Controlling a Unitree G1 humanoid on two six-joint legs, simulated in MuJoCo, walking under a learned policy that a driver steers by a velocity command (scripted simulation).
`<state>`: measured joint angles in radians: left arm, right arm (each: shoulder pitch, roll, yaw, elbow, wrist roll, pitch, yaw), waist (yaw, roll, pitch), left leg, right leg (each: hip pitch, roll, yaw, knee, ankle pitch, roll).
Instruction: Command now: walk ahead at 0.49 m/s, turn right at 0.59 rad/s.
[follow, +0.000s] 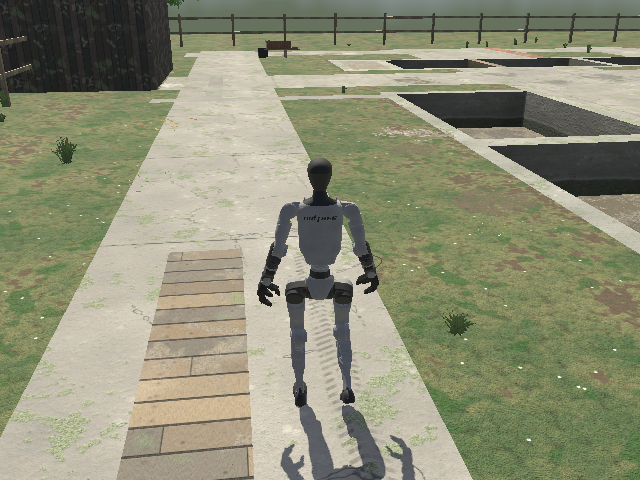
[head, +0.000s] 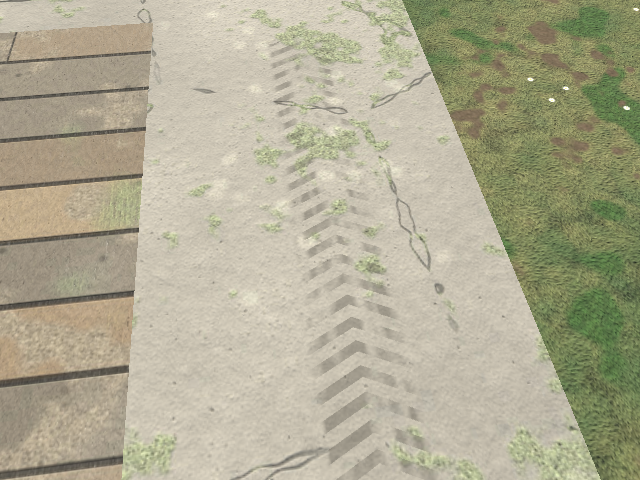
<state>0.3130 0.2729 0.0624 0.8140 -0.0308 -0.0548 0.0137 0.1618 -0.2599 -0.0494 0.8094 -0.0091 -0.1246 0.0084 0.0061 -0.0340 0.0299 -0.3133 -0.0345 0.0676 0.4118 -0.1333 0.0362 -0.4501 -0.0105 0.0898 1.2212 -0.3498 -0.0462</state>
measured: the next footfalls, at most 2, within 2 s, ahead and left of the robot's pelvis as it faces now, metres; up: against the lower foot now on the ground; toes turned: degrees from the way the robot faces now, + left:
right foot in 0.38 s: +0.35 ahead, -0.19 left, +0.00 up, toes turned -17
left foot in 0.96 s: +0.71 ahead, -0.07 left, +0.00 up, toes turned -6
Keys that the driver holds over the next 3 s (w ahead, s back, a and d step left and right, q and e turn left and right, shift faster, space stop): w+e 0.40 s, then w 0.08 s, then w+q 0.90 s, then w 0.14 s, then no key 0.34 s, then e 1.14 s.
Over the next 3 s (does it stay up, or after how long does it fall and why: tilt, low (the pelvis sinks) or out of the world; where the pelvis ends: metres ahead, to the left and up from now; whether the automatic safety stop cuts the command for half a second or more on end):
stays up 1.02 -0.14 0.01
